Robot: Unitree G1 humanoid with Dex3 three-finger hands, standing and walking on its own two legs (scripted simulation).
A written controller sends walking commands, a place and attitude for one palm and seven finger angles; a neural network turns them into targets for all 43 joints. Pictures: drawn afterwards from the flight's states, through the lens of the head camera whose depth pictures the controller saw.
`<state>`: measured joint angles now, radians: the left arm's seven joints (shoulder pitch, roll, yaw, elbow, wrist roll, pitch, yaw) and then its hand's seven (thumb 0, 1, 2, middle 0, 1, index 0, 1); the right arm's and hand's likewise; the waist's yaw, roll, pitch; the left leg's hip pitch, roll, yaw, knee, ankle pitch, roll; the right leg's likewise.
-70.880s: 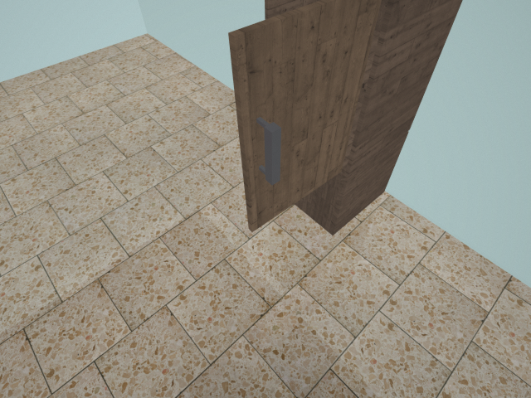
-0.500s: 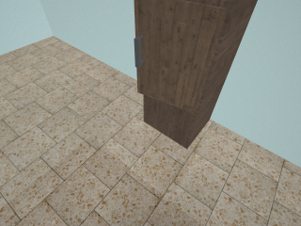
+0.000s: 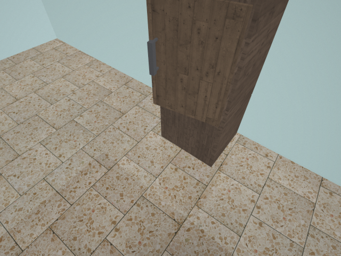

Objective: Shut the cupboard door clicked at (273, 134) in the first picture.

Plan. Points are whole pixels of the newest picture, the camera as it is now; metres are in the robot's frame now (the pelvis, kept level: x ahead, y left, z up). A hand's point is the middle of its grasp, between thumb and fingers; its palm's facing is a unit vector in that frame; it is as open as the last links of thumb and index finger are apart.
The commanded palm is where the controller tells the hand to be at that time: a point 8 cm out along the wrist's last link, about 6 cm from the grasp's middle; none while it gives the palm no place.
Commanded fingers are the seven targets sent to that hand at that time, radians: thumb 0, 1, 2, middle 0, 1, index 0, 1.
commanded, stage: look to check the result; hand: left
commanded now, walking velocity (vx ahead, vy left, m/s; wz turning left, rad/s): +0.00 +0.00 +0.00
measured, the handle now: (154, 56) +0.93 +0.12 -0.03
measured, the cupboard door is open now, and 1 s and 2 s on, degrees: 11 11 11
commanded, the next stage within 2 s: walk to a spot facing it in 0.04 s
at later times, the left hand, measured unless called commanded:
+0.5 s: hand out of the picture +0.02 +0.20 -0.20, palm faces +0.17 -0.96 -0.21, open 7.4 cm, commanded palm none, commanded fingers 0.00 0.90 0.90 -0.20 -0.30 -0.20 -0.30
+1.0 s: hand out of the picture +0.03 +0.22 -0.16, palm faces +0.40 -0.87 -0.29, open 7.4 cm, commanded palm none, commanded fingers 0.00 0.90 0.90 -0.20 -0.30 -0.20 -0.30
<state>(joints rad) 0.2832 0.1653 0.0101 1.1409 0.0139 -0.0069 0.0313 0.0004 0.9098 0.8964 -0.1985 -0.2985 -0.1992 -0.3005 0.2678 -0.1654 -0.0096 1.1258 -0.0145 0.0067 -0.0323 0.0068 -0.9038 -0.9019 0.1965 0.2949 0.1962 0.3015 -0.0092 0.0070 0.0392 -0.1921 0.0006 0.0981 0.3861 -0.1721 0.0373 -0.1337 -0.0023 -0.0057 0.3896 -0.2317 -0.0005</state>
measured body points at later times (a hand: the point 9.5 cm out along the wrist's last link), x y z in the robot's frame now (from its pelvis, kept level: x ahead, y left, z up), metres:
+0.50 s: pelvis +0.01 +0.01 -0.02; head +0.04 +0.03 +0.43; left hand +0.01 +0.25 -0.18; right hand +0.05 -0.23 -0.17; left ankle +0.02 +0.09 -0.74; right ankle -0.01 -0.12 -0.74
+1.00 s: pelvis +0.00 -0.03 -0.01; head +0.06 -0.01 +0.44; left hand +0.01 +0.27 -0.14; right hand +0.15 -0.25 -0.15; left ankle +0.02 +0.09 -0.74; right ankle +0.04 -0.16 -0.73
